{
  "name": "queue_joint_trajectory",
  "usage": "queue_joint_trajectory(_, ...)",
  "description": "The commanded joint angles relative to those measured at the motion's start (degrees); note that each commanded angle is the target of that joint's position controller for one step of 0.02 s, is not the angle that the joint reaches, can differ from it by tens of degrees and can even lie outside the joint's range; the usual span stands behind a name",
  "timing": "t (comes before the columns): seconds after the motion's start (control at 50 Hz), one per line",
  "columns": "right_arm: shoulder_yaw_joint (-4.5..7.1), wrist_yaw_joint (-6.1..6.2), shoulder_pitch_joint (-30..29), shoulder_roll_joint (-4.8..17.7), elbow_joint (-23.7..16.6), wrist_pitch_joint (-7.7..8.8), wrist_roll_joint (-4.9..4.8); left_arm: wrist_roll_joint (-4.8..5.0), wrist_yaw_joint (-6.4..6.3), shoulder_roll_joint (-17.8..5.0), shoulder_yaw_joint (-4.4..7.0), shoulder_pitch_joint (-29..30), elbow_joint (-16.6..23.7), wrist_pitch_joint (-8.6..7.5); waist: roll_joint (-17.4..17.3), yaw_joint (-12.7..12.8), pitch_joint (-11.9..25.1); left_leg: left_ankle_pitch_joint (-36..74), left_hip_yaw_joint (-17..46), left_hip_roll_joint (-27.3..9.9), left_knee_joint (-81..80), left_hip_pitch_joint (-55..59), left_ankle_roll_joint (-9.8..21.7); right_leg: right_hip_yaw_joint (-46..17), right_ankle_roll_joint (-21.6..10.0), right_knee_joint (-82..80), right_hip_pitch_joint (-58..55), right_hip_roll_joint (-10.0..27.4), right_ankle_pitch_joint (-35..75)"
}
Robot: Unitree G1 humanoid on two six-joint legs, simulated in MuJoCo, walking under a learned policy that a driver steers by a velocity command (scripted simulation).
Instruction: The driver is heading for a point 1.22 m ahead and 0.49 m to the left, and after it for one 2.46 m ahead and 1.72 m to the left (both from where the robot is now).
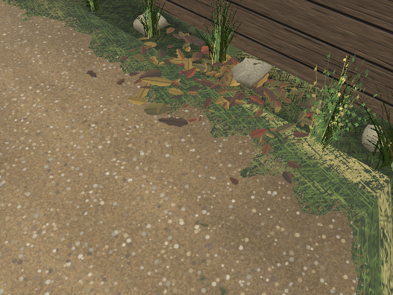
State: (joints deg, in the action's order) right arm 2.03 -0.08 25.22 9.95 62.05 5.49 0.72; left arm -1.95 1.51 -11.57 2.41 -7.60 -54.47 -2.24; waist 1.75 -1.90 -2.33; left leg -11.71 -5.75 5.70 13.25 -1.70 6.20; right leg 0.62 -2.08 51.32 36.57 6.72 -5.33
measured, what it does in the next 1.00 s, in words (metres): walks ahead, turning left: right foot, then left foot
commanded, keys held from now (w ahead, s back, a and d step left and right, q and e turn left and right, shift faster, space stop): w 0.14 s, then w+q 0.86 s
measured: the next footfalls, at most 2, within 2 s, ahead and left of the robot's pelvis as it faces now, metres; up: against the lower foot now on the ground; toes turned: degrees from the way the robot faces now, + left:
right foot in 0.22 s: +0.31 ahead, -0.11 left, +0.00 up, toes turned -3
left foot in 0.78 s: +0.55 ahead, +0.10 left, +0.00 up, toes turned +24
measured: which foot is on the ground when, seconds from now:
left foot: down 0.00-0.22, up 0.24-0.76, down 0.78-1.00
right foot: up 0.00-0.20, down 0.22-0.78, up 0.80-1.00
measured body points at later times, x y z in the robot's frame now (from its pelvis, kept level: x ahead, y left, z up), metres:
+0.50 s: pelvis +0.28 -0.05 +0.00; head +0.31 -0.05 +0.45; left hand +0.25 +0.20 -0.14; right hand +0.39 -0.29 -0.15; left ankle +0.32 +0.11 -0.66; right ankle +0.27 -0.11 -0.75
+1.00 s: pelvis +0.53 +0.06 +0.00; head +0.55 +0.09 +0.44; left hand +0.55 +0.35 -0.13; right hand +0.68 -0.18 -0.13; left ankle +0.51 +0.09 -0.75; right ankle +0.64 -0.08 -0.66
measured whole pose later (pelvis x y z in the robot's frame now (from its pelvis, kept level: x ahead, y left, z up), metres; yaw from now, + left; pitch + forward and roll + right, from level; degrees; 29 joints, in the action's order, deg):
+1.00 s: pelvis +0.53 +0.06 +0.00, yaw +26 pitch +1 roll +0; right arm 4.6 -0.1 17.8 14.5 52.9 2.6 0.0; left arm -2.6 0.6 -13.3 3.1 -8.0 -46.4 -2.8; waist 1.4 -1.2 -3.1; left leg -10.6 -0.5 8.7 20.0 -9.8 9.0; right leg -1.5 1.9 62.6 33.8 7.2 -15.8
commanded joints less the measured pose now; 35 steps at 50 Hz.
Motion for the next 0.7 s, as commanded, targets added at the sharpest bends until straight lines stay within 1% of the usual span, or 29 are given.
queue_joint_trajectory(0.02, 0.61, 0.28, 2.9, 6.2, -2.0, 0.80, -0.12, 0.58, 0.28, -1.2, -0.30, 5.7, 4.2, -0.38, -4.8, -0.2, -3.9, 21.3, 8.1, -14.4, -6.4, -3.2, 4.1, 3.3, 0.7, -8.8, -0.4, -1.8, 5.6)
queue_joint_trajectory(0.06, 0.54, 0.53, 5.1, 6.3, -1.3, 0.75, -0.01, 0.75, 0.25, -1.2, -0.48, 8.8, 5.2, -0.50, -5.3, -1.3, -3.8, 24.4, 7.7, -15.0, -5.5, 0.5, 4.0, 4.3, 0.2, -12.9, -0.7, -2.9, 6.4)
queue_joint_trajectory(0.1, 0.53, 0.83, 6.6, 6.5, -0.7, 0.55, 0.38, 0.74, 0.15, -1.6, -0.45, 11.2, 6.3, -0.77, -5.5, -2.0, -4.1, 27.7, 7.8, -16.3, -3.9, 4.9, 4.5, 4.6, -0.7, -15.6, 0.0, -3.7, 5.1)
queue_joint_trajectory(0.14, 0.68, 1.19, 6.5, 7.0, -0.3, 0.35, 0.79, 0.73, 0.02, -2.2, -0.22, 11.7, 7.1, -1.20, -5.7, -1.3, -4.1, 33.3, 7.7, -17.8, -1.3, 8.4, 4.8, 4.6, -2.2, -18.0, -1.1, -4.6, 1.6)
queue_joint_trajectory(0.16, 0.73, 1.33, 5.8, 7.2, -0.4, 0.28, 0.87, 0.70, -0.16, -2.7, 0.06, 10.5, 7.1, -1.50, -5.8, -0.3, -3.6, 39.6, 7.8, -18.1, 1.5, 8.7, 4.5, 4.7, -3.1, -19.2, -4.3, -5.7, -0.8)
queue_joint_trajectory(0.18, 0.88, 1.44, 4.7, 7.9, -0.5, 0.22, 0.93, 0.69, -0.50, -3.5, 0.51, 6.8, 6.2, -1.84, -6.3, 1.6, -1.9, 47.3, 7.9, -18.0, 5.8, 8.6, 3.9, 4.9, -4.0, -20.4, -9.5, -7.3, -3.3)
queue_joint_trajectory(0.2, 1.02, 1.34, 3.7, 8.5, -0.7, 0.10, 0.90, 0.67, -0.95, -4.7, 1.20, -0.2, 4.1, -2.31, -6.2, 4.5, 1.5, 51.2, 7.8, -17.1, 13.3, 8.0, 3.3, 5.1, -5.0, -22.8, -17.3, -8.9, -3.9)
queue_joint_trajectory(0.22, 0.94, 1.12, 2.2, 8.4, -1.3, 0.04, 0.32, -0.02, -1.55, -6.5, 2.12, -10.2, 1.1, -3.03, -4.7, 8.9, 6.7, 44.9, 6.5, -15.0, 24.5, 1.6, 2.4, 3.4, -6.5, -26.1, -31.1, -7.2, -0.4)
queue_joint_trajectory(0.24, 0.03, 0.64, 2.5, 5.2, -3.7, 0.23, -1.15, -1.71, -2.39, -12.0, 3.61, -19.5, -0.2, -3.43, 1.7, 11.0, 14.9, 23.4, 4.3, -10.8, 42.1, -13.1, 0.8, -12.6, -9.9, -26.9, -48.0, 7.2, -5.8)
queue_joint_trajectory(0.26, -0.29, 0.72, 9.9, 1.6, -3.5, -0.30, -2.78, -1.67, -1.72, -15.0, 4.40, -19.4, 0.0, -2.85, 10.7, 7.2, 20.9, -19.8, 3.7, -1.8, 59.6, -29.1, -0.4, -35.8, -16.5, -32.4, -57.3, 20.8, -5.4)
queue_joint_trajectory(0.28, 1.43, 1.12, 4.7, 7.6, -3.1, -0.97, -1.09, 0.11, -1.28, -10.7, 3.66, -14.6, 0.8, -2.20, 0.5, 6.5, 14.9, -14.7, 9.2, -5.7, 62.3, -32.2, 0.4, -32.7, -14.2, -34.6, -50.0, 17.2, -11.6)
queue_joint_trajectory(0.3, 1.52, 0.82, 0.2, 6.6, -4.7, -0.81, -0.69, 0.53, -1.15, -7.1, 2.55, -8.8, 1.7, -2.43, -0.1, 4.6, 6.4, -9.3, 9.3, -7.6, 60.0, -32.7, 0.3, -24.0, -12.0, -37.5, -40.7, 15.0, -10.9)
queue_joint_trajectory(0.32, 1.48, 0.62, -1.7, 5.1, -5.0, -0.93, -0.41, 0.39, -1.07, -4.7, 1.95, -6.0, 1.9, -2.88, -0.8, 3.3, 2.5, -6.1, 9.1, -9.5, 57.4, -31.4, 0.2, -17.8, -9.8, -39.7, -34.7, 12.4, -7.3)
queue_joint_trajectory(0.34, 1.75, 0.26, -2.1, 4.7, -5.0, -1.61, 0.41, 0.52, -1.43, -3.4, 1.57, -6.0, 1.4, -3.26, 0.4, 2.2, 0.7, -4.9, 8.9, -10.4, 55.8, -29.8, -0.2, -12.9, -8.0, -40.8, -31.0, 10.4, -4.0)
queue_joint_trajectory(0.36, 1.78, -0.28, -1.2, 3.7, -5.1, -2.48, 0.93, 0.76, -1.84, -2.2, 1.20, -6.6, 0.6, -3.55, 1.5, 0.9, 0.2, -4.0, 8.5, -10.9, 54.8, -28.1, -0.8, -8.8, -6.8, -41.6, -28.6, 8.8, -1.6)
queue_joint_trajectory(0.38, 1.90, -0.66, -1.3, 3.0, -5.4, -3.16, 1.03, 0.91, -2.02, -2.2, 1.12, -8.2, 0.0, -4.04, 1.8, 0.5, 0.4, -3.4, 8.2, -10.9, 54.5, -27.8, -1.1, -6.7, -6.5, -41.9, -28.0, 8.5, 1.2)
queue_joint_trajectory(0.42, 2.03, -1.19, -3.7, 2.3, -6.8, -4.15, 1.10, 1.28, -2.19, -3.5, 1.42, -10.3, -0.6, -4.83, 1.6, -0.2, -0.3, -0.9, 7.3, -11.4, 53.6, -30.8, -1.6, -2.5, -6.1, -42.6, -28.3, 8.1, 6.0)
queue_joint_trajectory(0.46, 2.03, -1.59, -7.9, 2.4, -8.6, -4.70, 1.11, 1.06, -2.29, -4.2, 1.55, -11.9, -0.9, -5.07, 1.8, 0.1, -1.3, 3.1, 6.5, -12.0, 51.7, -34.8, -2.1, 1.1, -5.7, -43.2, -28.9, 7.5, 8.0)
queue_joint_trajectory(0.52, 1.73, -2.21, -14.8, 2.6, -11.4, -4.70, 0.89, 0.88, -2.38, -3.9, 1.28, -14.0, -1.3, -5.12, 2.0, 1.1, -3.0, 9.2, 4.6, -11.8, 43.2, -37.2, -2.6, 5.8, -5.2, -43.5, -29.8, 6.0, 11.8)
queue_joint_trajectory(0.56, 1.25, -2.57, -19.0, 2.2, -13.1, -4.50, 0.84, 0.91, -2.58, -4.3, 1.22, -15.0, -1.5, -5.10, 2.0, 1.9, -3.6, 12.0, 2.6, -11.0, 35.2, -35.7, -2.6, 8.6, -4.7, -43.0, -30.9, 5.6, 15.0)
queue_joint_trajectory(0.6, 0.86, -2.85, -23.0, 2.1, -14.8, -4.43, 0.97, 0.93, -2.93, -5.4, 1.40, -17.1, -2.0, -4.95, 2.0, 3.1, -4.0, 12.6, 0.0, -10.2, 29.4, -34.7, -1.8, 10.1, -4.7, -42.8, -33.9, 6.7, 17.8)
queue_joint_trajectory(0.64, 0.85, -3.03, -25.4, 2.7, -16.2, -4.35, 1.16, 0.78, -3.29, -6.2, 1.59, -19.0, -2.7, -4.47, 2.0, 3.7, -4.2, 10.3, -1.7, -9.3, 26.0, -34.3, -0.5, 11.6, -4.7, -41.0, -38.2, 8.0, 22.1)
queue_joint_trajectory(0.66, 0.98, -3.08, -25.6, 3.1, -16.6, -4.30, 1.27, 0.70, -3.49, -6.5, 1.68, -19.3, -2.9, -4.15, 2.2, 3.4, -4.0, 8.4, -2.3, -8.5, 24.8, -33.4, 0.4, 12.5, -4.6, -39.3, -40.2, 8.5, 26.7)
queue_joint_trajectory(0.7, 1.53, -2.86, -23.3, 4.2, -16.4, -4.36, 1.38, 0.51, -3.87, -7.9, 2.05, -18.5, -2.7, -3.52, 3.6, 1.7, -1.9, 3.0, -4.2, -5.4, 23.7, -28.9, 2.7, 14.4, -4.3, -32.9, -43.1, 9.1, 42.3)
